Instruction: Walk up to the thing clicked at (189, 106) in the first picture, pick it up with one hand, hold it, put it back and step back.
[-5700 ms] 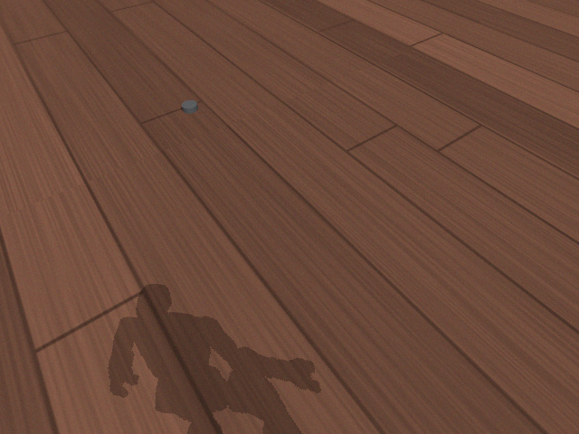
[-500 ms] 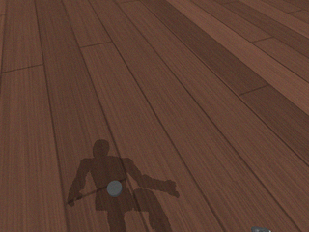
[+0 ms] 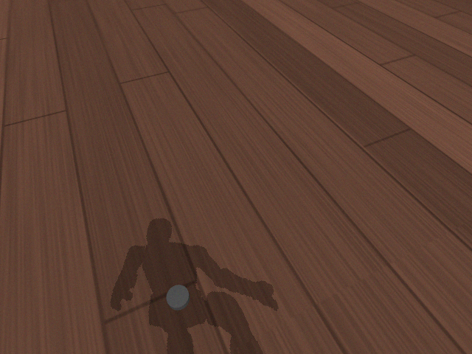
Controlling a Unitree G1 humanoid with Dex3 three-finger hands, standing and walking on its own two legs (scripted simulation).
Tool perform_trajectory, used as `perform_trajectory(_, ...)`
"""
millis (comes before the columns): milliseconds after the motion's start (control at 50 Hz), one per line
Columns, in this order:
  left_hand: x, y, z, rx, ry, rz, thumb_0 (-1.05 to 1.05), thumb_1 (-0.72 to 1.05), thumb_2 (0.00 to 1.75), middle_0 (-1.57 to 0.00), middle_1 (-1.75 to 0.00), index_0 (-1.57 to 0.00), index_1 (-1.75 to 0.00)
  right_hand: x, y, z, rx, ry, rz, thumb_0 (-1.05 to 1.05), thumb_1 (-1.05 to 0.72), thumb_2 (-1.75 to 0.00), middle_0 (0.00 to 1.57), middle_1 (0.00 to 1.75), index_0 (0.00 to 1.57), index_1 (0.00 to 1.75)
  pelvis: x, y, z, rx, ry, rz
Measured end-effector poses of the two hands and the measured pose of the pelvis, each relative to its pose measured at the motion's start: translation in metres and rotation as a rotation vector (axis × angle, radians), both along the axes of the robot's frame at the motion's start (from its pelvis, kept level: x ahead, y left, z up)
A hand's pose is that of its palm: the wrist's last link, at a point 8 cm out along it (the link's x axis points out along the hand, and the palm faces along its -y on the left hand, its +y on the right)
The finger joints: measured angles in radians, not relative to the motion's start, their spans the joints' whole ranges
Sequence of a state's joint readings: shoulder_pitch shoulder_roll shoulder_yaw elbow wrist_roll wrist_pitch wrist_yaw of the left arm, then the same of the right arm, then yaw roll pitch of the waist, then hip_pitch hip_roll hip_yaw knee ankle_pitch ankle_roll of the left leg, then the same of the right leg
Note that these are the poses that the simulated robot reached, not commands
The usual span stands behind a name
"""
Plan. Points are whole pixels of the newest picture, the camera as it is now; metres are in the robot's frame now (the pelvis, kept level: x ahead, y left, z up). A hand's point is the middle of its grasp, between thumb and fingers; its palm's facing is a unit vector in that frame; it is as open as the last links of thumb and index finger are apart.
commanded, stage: walk up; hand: left
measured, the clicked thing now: (178, 297) +0.46 +0.25 -0.76
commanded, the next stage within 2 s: stand in 0.54 s
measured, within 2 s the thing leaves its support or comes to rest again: neither
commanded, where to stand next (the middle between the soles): +0.06 +0.01 m, yaw -1 degrees
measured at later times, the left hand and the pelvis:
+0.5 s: hand out of the picture +0.09 +0.25 -0.15, palm faces -0.02 -0.94 -0.35, open 7.3 cm; pelvis +0.01 +0.00 +0.00, yaw +0 degrees
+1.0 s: hand out of the picture +0.09 +0.24 -0.15, palm faces -0.02 -0.94 -0.33, open 7.3 cm; pelvis +0.02 -0.01 +0.00, yaw +0 degrees
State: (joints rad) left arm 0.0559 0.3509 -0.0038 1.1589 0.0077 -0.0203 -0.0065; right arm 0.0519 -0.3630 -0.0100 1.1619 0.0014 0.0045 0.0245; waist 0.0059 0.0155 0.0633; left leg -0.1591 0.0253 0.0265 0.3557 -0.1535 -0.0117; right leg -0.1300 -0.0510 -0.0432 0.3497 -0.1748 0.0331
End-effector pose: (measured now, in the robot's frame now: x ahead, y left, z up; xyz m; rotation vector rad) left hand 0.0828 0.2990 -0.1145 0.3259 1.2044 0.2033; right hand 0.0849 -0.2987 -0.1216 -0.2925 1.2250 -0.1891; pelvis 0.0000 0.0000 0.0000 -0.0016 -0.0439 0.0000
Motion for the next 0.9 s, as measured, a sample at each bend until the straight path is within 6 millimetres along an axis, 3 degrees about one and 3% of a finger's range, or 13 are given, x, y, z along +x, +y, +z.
perform_trajectory(300,0.008,-0.004,-0.002,-0.010,0.005,-0.008,0.00,0.91,0.90,-0.21,-0.30,-0.21,-0.30,-0.016,-0.002,-0.001,-0.005,0.032,-0.028,0.01,-0.90,-0.90,0.20,0.30,0.20,0.30,0.004,-0.001,0.001,0.002,0.003,-0.001)
perform_trajectory(900,-0.001,-0.010,-0.004,-0.020,0.031,0.009,0.00,0.91,0.90,-0.21,-0.30,-0.21,-0.30,0.007,-0.004,0.004,-0.013,-0.007,0.011,0.01,-0.90,-0.90,0.20,0.30,0.20,0.30,0.013,-0.007,0.002,0.001,0.005,0.004)
